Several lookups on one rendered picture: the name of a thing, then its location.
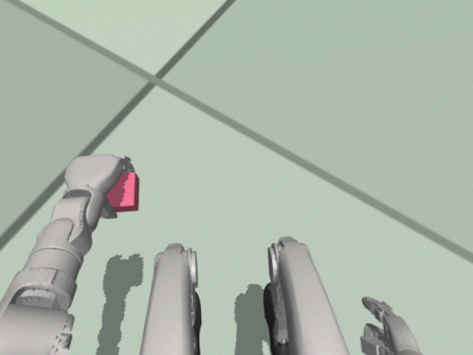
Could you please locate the left robot arm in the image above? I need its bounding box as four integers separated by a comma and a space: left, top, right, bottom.
0, 185, 105, 355

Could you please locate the small box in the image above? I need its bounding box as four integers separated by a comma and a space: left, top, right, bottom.
106, 172, 140, 212

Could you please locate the right robot hand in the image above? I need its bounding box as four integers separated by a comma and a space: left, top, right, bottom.
360, 297, 420, 355

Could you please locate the left robot hand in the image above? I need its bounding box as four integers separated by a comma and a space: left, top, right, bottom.
64, 155, 135, 219

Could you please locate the right robot foot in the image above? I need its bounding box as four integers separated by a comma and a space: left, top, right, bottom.
263, 283, 290, 355

